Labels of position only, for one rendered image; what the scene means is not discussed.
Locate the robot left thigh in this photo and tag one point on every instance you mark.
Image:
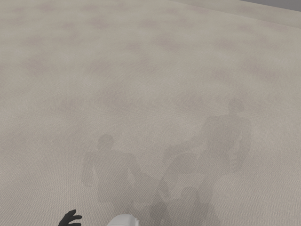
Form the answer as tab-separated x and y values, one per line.
124	220

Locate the robot left hand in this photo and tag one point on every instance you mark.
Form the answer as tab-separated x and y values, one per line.
70	217

